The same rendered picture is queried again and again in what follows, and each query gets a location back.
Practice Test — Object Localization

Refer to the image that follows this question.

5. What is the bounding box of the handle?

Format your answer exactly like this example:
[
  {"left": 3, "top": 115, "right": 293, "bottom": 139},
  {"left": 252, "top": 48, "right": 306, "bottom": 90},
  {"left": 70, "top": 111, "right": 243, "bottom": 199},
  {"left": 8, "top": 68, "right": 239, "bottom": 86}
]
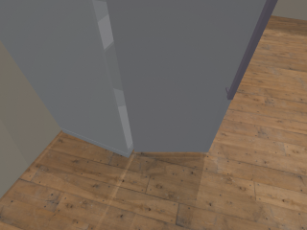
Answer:
[{"left": 225, "top": 0, "right": 278, "bottom": 101}]

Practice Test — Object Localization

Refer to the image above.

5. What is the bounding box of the fridge door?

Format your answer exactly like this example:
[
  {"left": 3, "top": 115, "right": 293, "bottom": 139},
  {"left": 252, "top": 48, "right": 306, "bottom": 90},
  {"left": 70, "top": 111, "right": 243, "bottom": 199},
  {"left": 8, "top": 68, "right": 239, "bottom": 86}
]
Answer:
[{"left": 106, "top": 0, "right": 267, "bottom": 152}]

